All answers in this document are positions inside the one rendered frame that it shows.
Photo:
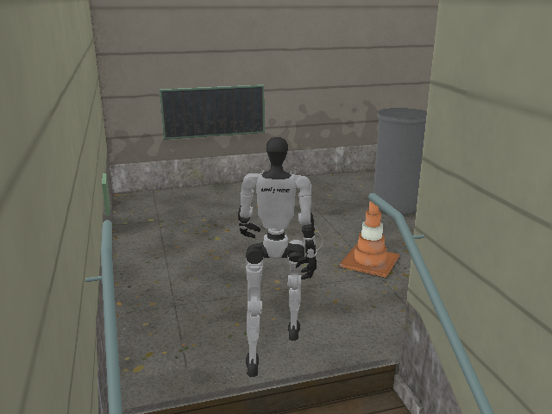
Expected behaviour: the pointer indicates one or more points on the right robot shin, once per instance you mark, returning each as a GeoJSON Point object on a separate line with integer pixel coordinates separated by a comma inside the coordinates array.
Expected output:
{"type": "Point", "coordinates": [294, 302]}

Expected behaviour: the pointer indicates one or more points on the robot left upper arm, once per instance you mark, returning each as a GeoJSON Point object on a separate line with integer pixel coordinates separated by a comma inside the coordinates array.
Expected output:
{"type": "Point", "coordinates": [248, 184]}

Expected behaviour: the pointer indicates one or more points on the left robot hand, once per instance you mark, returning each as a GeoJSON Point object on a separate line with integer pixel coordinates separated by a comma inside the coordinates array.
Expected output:
{"type": "Point", "coordinates": [250, 226]}

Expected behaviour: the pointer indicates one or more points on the left robot foot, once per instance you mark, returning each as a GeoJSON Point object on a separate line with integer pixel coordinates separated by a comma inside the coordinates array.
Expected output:
{"type": "Point", "coordinates": [252, 368]}

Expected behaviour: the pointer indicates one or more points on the right robot hand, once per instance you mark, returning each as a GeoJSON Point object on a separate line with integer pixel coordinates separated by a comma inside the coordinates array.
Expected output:
{"type": "Point", "coordinates": [311, 267]}

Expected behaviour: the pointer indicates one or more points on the robot left forearm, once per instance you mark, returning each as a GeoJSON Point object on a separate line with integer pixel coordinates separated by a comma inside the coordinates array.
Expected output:
{"type": "Point", "coordinates": [243, 222]}

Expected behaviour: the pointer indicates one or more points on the robot right upper arm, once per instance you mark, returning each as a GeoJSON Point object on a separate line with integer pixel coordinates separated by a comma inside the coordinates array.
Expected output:
{"type": "Point", "coordinates": [304, 185]}

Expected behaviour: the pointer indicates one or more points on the robot right forearm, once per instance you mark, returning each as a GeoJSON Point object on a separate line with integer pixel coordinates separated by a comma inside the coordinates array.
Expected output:
{"type": "Point", "coordinates": [309, 238]}

